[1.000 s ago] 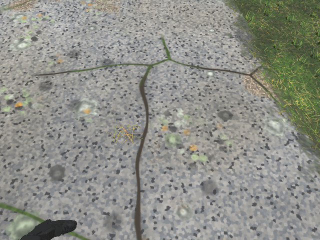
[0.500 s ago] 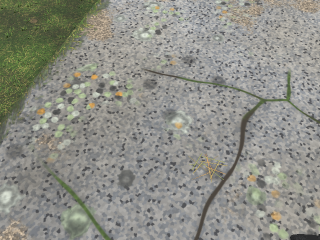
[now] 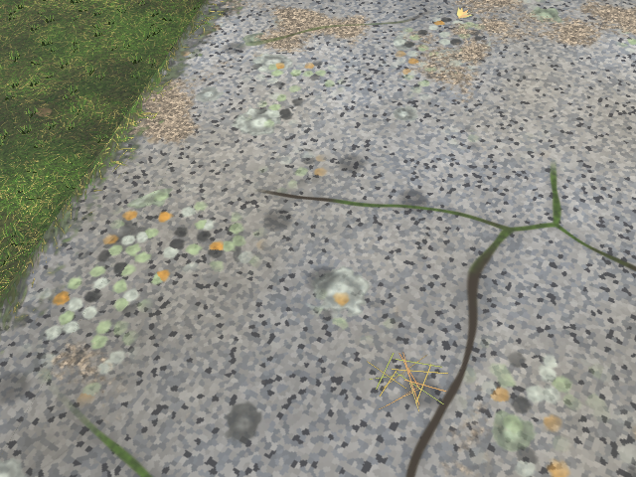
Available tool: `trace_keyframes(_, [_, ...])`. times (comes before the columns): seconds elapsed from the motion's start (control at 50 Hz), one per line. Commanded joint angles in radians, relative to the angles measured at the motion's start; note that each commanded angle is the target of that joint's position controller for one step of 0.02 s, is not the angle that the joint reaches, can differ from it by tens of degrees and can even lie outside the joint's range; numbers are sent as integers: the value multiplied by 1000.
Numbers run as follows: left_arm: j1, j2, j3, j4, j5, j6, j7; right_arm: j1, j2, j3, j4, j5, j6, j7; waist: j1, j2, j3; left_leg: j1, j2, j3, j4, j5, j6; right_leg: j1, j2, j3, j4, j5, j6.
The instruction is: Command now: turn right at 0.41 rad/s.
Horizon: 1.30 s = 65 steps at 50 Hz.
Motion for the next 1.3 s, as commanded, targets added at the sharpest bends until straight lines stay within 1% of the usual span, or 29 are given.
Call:
trace_keyframes(0.02, [23,203,53,-71,22,-38,11,-102,-105,-46,-100,6,-12,-9,29,-246,-48,-210,-50,-93,376,-278,-31,133,-308,456,-309,450,-287])
trace_keyframes(0.08, [-58,182,56,-93,-22,-45,22,-46,-94,-48,-74,8,-8,-8,-21,-134,-90,-230,-7,-128,341,-182,-55,207,-223,334,-232,578,-203])
trace_keyframes(0.14, [-46,188,66,-95,-25,-11,32,-63,-58,-34,-77,21,-24,3,-3,-162,-135,-133,-29,-102,161,-106,-79,228,-177,314,-196,619,-185])
trace_keyframes(0.22, [-79,202,74,-119,-31,12,28,0,-94,-42,-56,34,-32,23,-16,-207,-143,41,-50,-90,-90,-11,-70,163,-159,383,-194,522,-179])
trace_keyframes(0.26, [-101,176,66,-133,-41,14,30,72,-123,-57,-27,25,-35,25,-51,-176,-138,211,-17,-89,-302,177,-39,65,-98,378,-150,324,-116])
trace_keyframes(0.28, [-63,126,52,-133,-24,13,28,102,-188,-73,-30,8,-31,17,-34,-24,-160,341,163,-249,-330,238,25,-71,-20,301,12,78,-58])
trace_keyframes(0.3, [-24,92,46,-154,-22,1,23,94,-270,-89,-37,-17,-20,17,-7,251,-139,360,377,-523,-373,287,187,-297,137,132,195,-291,3])
trace_keyframes(0.32, [-38,171,65,-153,-14,-11,23,86,-230,-77,-51,-35,-33,18,-30,197,-119,303,444,-598,-414,109,268,-346,50,155,404,-286,25])
trace_keyframes(0.34, [-52,212,81,-140,-24,-14,19,56,-170,-59,-55,-24,-45,15,-24,118,-78,272,378,-528,-437,-104,241,-362,23,161,467,-197,20])
trace_keyframes(0.38, [-42,177,77,-116,-10,-11,20,29,-142,-48,-44,15,-62,7,-19,120,-24,289,286,-430,-467,-227,169,-420,12,145,493,-76,35])
trace_keyframes(0.44, [-81,109,54,-122,-17,-39,6,123,-131,-41,1,12,-82,4,-59,104,0,313,249,-337,-511,-162,171,-427,10,105,441,39,47])
trace_keyframes(0.6, [-199,68,19,-162,-22,-87,-25,213,-206,-59,56,36,-92,26,-111,125,21,237,255,-222,-512,4,191,-199,-23,-31,22,83,38])
trace_keyframes(0.64, [-189,81,21,-165,-29,-96,-31,229,-213,-58,69,47,-84,35,-94,121,29,206,270,-252,-488,-8,198,-120,-8,-40,-58,83,17])
trace_keyframes(0.7, [16,125,49,-98,-34,-105,-22,213,-164,-36,78,46,-75,39,27,77,-39,51,211,-220,-322,51,137,253,8,-36,-193,159,-26])
trace_keyframes(0.72, [170,181,68,-76,-23,-105,-9,184,-88,-10,61,29,-81,45,103,-29,-141,-78,121,-136,-39,8,75,469,-149,146,-233,82,-75])
trace_keyframes(0.74, [240,298,94,-68,-4,-98,-7,199,-20,9,7,31,-101,37,96,-295,-213,-359,9,-39,292,-228,19,616,-391,513,-334,-130,-201])
trace_keyframes(0.76, [227,219,76,-69,5,-110,-13,180,-132,-21,14,54,-109,30,110,-197,-166,-426,43,-156,474,-253,21,516,-407,602,-383,-280,-243])
trace_keyframes(0.78, [160,155,53,-76,-2,-120,-17,177,-167,-35,13,65,-108,33,72,-199,-80,-468,74,-184,523,-163,37,457,-366,499,-402,-286,-211])
trace_keyframes(0.84, [30,69,28,-79,-1,-135,-24,173,-132,-39,34,48,-86,35,4,-168,26,-409,130,-184,479,39,25,294,-257,216,-464,25,-141])
trace_keyframes(0.94, [39,89,40,-48,13,-149,-14,134,-71,-25,13,43,-64,47,-13,-98,38,-400,122,-171,361,226,-13,244,-227,-4,-497,333,-151])
trace_keyframes(1.06, [98,137,52,-11,-5,-133,2,-66,-37,1,-78,35,-68,85,42,-59,97,-338,111,-55,56,369,13,273,-239,-159,-509,409,-135])
trace_keyframes(1.14, [116,178,63,1,-20,-104,6,-100,-73,-11,-128,38,-66,107,11,-85,55,-260,47,25,-12,236,78,399,-265,-215,-365,810,-110])
trace_keyframes(1.18, [108,212,70,-6,-23,-85,14,29,-132,-43,-112,42,-58,105,-75,-125,-51,-68,-31,74,-2,134,126,415,-259,-234,-136,1125,-91])
trace_keyframes(1.2, [93,215,69,-12,-28,-80,17,181,-184,-73,-76,43,-53,95,-162,-111,-133,167,-66,67,-59,174,164,323,-233,-251,68,1101,-65])
trace_keyframes(1.22, [105,191,56,-30,-13,-88,21,332,-255,-104,-40,43,-38,71,-225,-24,-219,479,19,-104,-85,162,211,77,-189,-244,363,783,-23])
trace_keyframes(1.24, [218,27,4,-84,16,-116,-2,288,-350,-111,-49,48,-46,64,-76,238,-318,794,291,-690,-174,-39,403,-368,21,-142,730,-228,37])
trace_keyframes(1.26, [123,106,13,-81,-24,-156,-16,319,-252,-81,-70,36,-59,63,-154,110,-428,807,359,-877,-332,-139,412,-447,26,79,815,-255,15])
trace_keyframes(1.28, [30,151,27,-104,-65,-169,-22,285,-197,-64,-50,24,-72,66,-163,61,-269,687,340,-710,-362,-45,350,-504,-23,73,794,-160,-8])
trace_keyframes(1.3, [16,138,21,-106,-59,-173,-15,211,-174,-54,-54,28,-81,67,-112,-12,-169,519,305,-573,-363,75,309,-468,-77,64,706,-69,-21])
Velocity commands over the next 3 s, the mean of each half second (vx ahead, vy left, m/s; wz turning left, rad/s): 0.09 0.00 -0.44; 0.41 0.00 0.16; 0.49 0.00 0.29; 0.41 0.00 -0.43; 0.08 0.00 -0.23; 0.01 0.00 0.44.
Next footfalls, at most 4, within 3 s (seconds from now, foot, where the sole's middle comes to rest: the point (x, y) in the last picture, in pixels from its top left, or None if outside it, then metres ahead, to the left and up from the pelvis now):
0.28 left None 0.07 0.13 -0.77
0.72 right None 0.12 -0.17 -0.77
1.22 left None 0.47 0.03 -0.77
1.76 right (429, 343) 0.80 -0.17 -0.77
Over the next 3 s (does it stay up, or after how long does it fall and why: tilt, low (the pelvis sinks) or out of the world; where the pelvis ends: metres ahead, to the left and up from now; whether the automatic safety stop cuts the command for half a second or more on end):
stays up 0.88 -0.05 0.01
